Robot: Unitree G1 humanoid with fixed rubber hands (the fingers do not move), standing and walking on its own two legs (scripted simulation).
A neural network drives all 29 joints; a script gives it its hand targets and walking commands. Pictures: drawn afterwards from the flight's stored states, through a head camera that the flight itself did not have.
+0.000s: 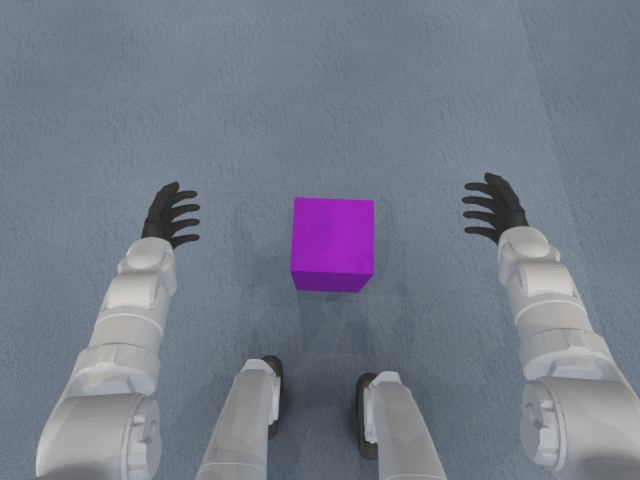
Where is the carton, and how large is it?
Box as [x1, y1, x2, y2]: [290, 197, 373, 291]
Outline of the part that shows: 295,197 290,271 296,289 358,291 373,274 373,201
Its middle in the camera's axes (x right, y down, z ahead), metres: +0.03 +0.03 +0.96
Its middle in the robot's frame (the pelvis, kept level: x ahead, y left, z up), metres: +0.49 +0.00 -0.54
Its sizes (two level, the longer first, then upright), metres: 0.175 0.164 0.299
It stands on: the floor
